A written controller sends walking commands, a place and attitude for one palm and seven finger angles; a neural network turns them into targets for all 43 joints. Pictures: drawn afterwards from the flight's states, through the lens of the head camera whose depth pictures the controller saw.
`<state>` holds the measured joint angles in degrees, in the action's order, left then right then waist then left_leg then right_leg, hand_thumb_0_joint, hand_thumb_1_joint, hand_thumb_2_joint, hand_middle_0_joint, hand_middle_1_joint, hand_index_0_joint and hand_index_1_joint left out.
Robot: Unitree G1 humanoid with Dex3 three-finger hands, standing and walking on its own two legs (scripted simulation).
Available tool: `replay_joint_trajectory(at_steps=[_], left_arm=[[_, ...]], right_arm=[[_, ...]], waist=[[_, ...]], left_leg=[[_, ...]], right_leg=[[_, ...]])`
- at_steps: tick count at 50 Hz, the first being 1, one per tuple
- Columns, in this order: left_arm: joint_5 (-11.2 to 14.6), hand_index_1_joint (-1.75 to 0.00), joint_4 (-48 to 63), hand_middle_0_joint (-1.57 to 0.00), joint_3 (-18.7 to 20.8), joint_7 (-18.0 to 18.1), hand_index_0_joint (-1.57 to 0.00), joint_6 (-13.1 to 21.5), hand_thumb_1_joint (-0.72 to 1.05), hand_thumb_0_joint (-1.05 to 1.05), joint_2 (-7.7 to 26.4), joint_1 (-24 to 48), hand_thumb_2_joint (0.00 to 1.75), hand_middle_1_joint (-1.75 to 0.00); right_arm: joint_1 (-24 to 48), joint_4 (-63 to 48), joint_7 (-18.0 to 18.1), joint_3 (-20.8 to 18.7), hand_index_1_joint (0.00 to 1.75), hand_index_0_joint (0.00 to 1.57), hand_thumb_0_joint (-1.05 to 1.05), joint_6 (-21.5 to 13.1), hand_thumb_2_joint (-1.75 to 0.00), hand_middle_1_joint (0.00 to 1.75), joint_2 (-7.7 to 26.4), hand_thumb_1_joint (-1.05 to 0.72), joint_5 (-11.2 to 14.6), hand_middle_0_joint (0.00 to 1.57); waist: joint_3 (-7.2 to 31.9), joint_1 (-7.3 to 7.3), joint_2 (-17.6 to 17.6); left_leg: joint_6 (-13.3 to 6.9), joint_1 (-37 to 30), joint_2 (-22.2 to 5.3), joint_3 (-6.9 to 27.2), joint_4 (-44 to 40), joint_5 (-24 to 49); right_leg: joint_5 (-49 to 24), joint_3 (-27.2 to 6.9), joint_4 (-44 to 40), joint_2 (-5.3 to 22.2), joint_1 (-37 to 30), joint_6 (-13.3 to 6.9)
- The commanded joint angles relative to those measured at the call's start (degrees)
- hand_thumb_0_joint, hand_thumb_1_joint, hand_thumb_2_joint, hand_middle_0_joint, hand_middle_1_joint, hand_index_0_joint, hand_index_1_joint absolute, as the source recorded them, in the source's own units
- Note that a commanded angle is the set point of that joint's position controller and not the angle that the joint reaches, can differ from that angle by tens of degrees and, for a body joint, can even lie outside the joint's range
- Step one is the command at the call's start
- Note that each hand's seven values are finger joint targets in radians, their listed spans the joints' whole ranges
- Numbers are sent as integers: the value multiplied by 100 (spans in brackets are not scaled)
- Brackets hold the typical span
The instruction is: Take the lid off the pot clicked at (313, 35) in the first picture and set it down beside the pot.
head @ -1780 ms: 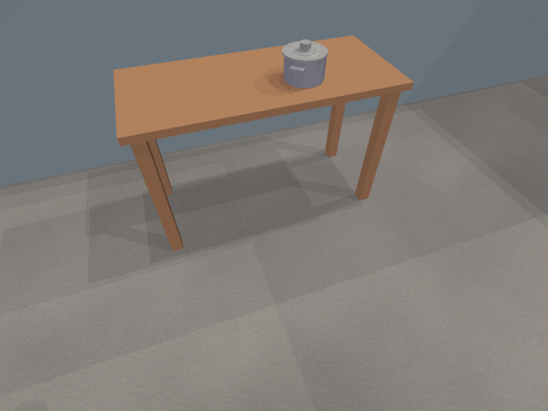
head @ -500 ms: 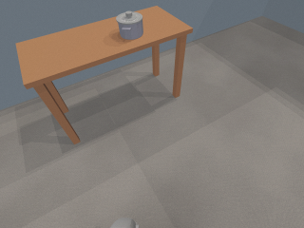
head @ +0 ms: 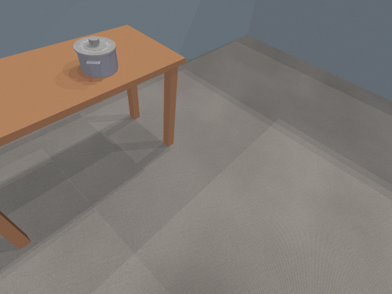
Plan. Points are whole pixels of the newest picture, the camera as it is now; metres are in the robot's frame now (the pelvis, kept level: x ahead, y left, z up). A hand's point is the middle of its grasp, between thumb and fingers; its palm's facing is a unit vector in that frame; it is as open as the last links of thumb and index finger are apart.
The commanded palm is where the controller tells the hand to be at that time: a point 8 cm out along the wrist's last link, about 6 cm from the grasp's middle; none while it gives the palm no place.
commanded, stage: walk to a spot facing it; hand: left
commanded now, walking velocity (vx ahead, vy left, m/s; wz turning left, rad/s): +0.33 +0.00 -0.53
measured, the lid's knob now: (93, 40) +0.97 +0.53 +0.00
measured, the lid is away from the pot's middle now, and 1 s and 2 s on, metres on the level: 0.00 0.00 0.00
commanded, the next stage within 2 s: turn to face it in 1.38 s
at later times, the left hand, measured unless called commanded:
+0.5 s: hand (171, 216) +0.36 +0.09 -0.18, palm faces -0.29 -0.94 -0.15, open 7.3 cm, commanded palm none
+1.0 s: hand (150, 213) +0.35 +0.15 -0.19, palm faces -0.26 -0.96 -0.14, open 7.4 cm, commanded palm none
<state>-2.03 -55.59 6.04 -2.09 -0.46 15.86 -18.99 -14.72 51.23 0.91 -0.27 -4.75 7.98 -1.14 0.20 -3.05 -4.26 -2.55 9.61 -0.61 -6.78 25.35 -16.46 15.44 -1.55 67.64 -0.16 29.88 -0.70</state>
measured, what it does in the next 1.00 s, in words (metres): walks ahead, turning right: right foot, then left foot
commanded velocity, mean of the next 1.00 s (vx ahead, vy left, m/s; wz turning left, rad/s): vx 0.36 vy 0.00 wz -0.36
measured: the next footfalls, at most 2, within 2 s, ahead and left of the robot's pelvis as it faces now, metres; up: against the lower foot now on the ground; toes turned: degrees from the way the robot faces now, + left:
right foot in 0.40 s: +0.28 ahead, -0.09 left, +0.00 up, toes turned -19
left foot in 0.96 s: +0.55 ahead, +0.02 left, +0.00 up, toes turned -17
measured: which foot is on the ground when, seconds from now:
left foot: down 0.00-0.38, up 0.40-0.94, down 0.96-1.00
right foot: up 0.00-0.38, down 0.40-0.96, up 0.98-1.00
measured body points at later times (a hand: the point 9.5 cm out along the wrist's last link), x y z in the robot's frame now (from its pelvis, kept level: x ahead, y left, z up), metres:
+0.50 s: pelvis +0.19 -0.03 -0.03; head +0.22 -0.03 +0.42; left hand +0.37 +0.14 -0.17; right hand +0.02 -0.19 -0.17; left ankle +0.09 +0.11 -0.64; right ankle +0.24 -0.08 -0.74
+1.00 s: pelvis +0.41 -0.03 -0.02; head +0.42 -0.02 +0.43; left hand +0.37 +0.20 -0.17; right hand +0.47 -0.30 -0.13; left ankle +0.51 +0.03 -0.75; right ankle +0.25 -0.08 -0.71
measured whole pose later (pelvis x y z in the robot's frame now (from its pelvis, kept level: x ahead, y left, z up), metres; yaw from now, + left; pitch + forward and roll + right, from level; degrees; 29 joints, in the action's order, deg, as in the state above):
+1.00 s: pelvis +0.41 -0.03 -0.02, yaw -25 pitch -2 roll +0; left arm -0.6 -65.1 2.6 0.0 2.1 8.1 -29.6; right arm -3.6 52.3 -0.2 -1.5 -4.3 9.2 -1.9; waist -3.1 -4.8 -1.7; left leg -2.4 20.9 -2.9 -7.5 34.8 -12.4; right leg 27.7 -2.2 48.3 -3.6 8.9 -2.9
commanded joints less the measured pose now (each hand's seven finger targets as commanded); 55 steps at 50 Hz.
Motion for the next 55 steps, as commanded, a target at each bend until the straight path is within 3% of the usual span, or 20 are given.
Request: replay_joint_trajectory(at_steps=[1, 12, 16, 18, 19, 20, 21, 23, 26, 30, 34, 40, 43, 45, 46, 47, 48, 49, 52, 55], left_arm=[[-4, -30, 433, -20, -101, -53, -20, 42, 90, 0, -168, 115, 90, -30], [42, -30, 793, -20, -324, -110, -20, 34, 90, 0, -374, 1978, 90, -30], [41, -30, 647, -20, -284, -30, -20, 107, 90, 0, -188, 1491, 90, -30], [10, -30, 308, -20, -173, 30, -20, 218, 90, 0, 112, 349, 90, -30], [13, -30, 119, -20, -71, 82, -20, 269, 90, 0, 537, -347, 90, -30], [134, -30, 32, -20, 21, 136, -20, 296, 90, 0, 937, -908, 90, -30], [242, -30, 94, -20, 73, 197, -20, 194, 90, 0, 1048, -714, 90, -30], [219, -30, 310, -20, -68, 222, -20, 226, 90, 0, 506, 292, 90, -30], [115, -30, 269, -20, -149, 277, -20, 369, 90, 0, 159, 484, 90, -30], [124, -30, 132, -20, -100, 246, -20, 469, 90, 0, 40, 43, 90, -30], [101, -30, -108, -20, -149, 253, -20, 535, 90, 0, -17, -481, 90, -30], [89, -30, -363, -20, -222, 328, -20, 547, 90, 0, 88, -1060, 90, -30], [77, -30, -464, -20, -213, 346, -20, 505, 90, 0, 166, -1098, 90, -30], [114, -30, -470, -20, -186, 338, -20, 508, 90, 0, 215, -905, 90, -30], [130, -30, -472, -20, -158, 334, -20, 509, 90, 0, 192, -797, 90, -30], [189, -30, -397, -20, -164, 291, -20, 498, 90, 0, -52, -920, 90, -30], [198, -30, -293, -20, -198, 243, -20, 520, 90, 0, -242, -1019, 90, -30], [125, -30, -255, -20, -179, 255, -20, 503, 90, 0, -102, -843, 90, -30], [26, -30, -305, -20, -128, 112, -20, 268, 90, 0, -349, -557, 90, -30], [1, -30, -246, -20, -100, 69, -20, 74, 90, 0, -557, -675, 90, -30]], right_arm=[[-990, 156, 133, -199, 30, 20, 0, -200, -90, 30, 752, -90, 74, 20], [-2063, 851, 174, -128, 30, 20, 0, -114, -90, 30, 760, -90, 0, 20], [-2048, 916, 165, -200, 30, 20, 0, -34, -90, 30, 1000, -90, -5, 20], [-1817, 825, 142, -215, 30, 20, 0, -11, -90, 30, 1056, -90, 27, 20], [-1752, 731, 82, -177, 30, 20, 0, -6, -90, 30, 866, -90, 131, 20], [-1654, 516, 84, -186, 30, 20, 0, -51, -90, 30, 563, -90, 191, 20], [-1016, 283, 120, -265, 30, 20, 0, -27, -90, 30, 744, -90, 113, 20], [-1216, 449, 57, -299, 30, 20, 0, 130, -90, 30, 635, -90, 27, 20], [-1486, 660, 32, -309, 30, 20, 0, 326, -90, 30, 415, -90, -45, 20], [-994, 482, -28, -346, 30, 20, 0, 344, -90, 30, 342, -90, -67, 20], [22, 214, -127, -342, 30, 20, 0, 249, -90, 30, 391, -90, -81, 20], [1197, -167, -216, -285, 30, 20, 0, 191, -90, 30, 457, -90, -30, 20], [1408, -245, -217, -274, 30, 20, 0, 139, -90, 30, 471, -90, -4, 20], [716, -34, -127, -309, 30, 20, 0, 93, -90, 30, 616, -90, -8, 20], [-141, 215, -53, -365, 30, 20, 0, 55, -90, 30, 808, -90, -24, 20], [-984, 430, 24, -504, 30, 20, 0, 18, -90, 30, 1362, -90, -98, 20], [-1503, 526, 20, -580, 30, 20, 0, 33, -90, 30, 1825, -90, -90, 20], [-1195, 424, 28, -530, 30, 20, 0, 70, -90, 30, 1635, -90, -7, 20], [-110, 205, 53, -314, 30, 20, 0, 8, -90, 30, 728, -90, 1, 20], [-147, 274, 67, -303, 30, 20, 0, -65, -90, 30, 604, -90, 25, 20]], waist=[[-359, 170, 1081], [-823, 585, 997], [-374, 325, 1324], [222, -212, 1338], [692, -512, 692], [1323, -487, -192], [626, -470, 533], [-106, 182, 317], [-444, 602, 533], [-348, 487, 84], [-442, 220, -192], [-536, -48, -68], [-557, -37, -160], [-248, 359, -150], [143, 722, 73], [706, 993, 911], [1040, 960, 1999], [641, 889, 1242], [-634, 336, 1107], [-557, 108, 1115]], left_leg=[[253, -715, -1398, 566, -1070, 3418], [-18, -1609, -1530, -313, -986, 4897], [-39, -1669, -1670, -658, 267, 7102], [11, -790, -1636, -721, 2024, 6259], [131, 836, -1398, -797, 3763, 3609], [421, 2424, -380, -587, 5764, -1534], [237, 2895, -472, 398, 6104, -1461], [290, 2450, -938, 660, 5646, -271], [404, 2006, -992, 597, 4780, 19], [546, 2510, -1002, 523, 4074, 531], [592, 3000, -907, 443, 3264, 631], [500, 2820, -583, 263, 2218, 462], [381, 2104, -329, 117, 1376, 188], [275, 846, -27, -55, 685, 452], [168, -521, -159, 154, 260, 851], [-218, -2064, -1372, 1502, 76, 820], [-820, -2601, -2886, 3184, -648, 917], [-969, -1886, -2993, 3286, -994, -6], [-454, 168, -2191, 1686, -1578, -656], [-339, 461, -1861, 626, -1617, 82]], right_leg=[[-582, 76, 487, 262, 1341, 79], [-852, 977, -2027, 107, 1241, -181], [-121, 1351, -2715, -370, -204, -563], [-305, 1224, -3433, -391, -2199, -759], [-529, 6, -3701, 606, -3918, -1203], [-1446, -2962, -4377, 2375, -4812, -2030], [-1499, -3001, -4953, 2498, -4001, -1778], [348, -1977, -5493, 1856, -2010, -849], [-72, -1137, -5742, 1318, -907, -955], [-435, -868, -5724, 991, -1308, -843], [-1215, -992, -5510, 1024, -2051, -1086], [-2619, -1174, -5263, 1142, -2812, -1026], [-3094, -1155, -4998, 1105, -2883, -915], [-3919, -918, -4249, 884, -2654, -762], [-3642, -828, -3281, 697, -2054, -583], [-1975, -487, -1904, 203, -798, -342], [1508, 130, -36, -304, 291, -149], [1535, -71, 580, 0, 579, -178], [329, -8, 682, 603, 534, -26], [-170, 113, 343, 684, 455, 94]])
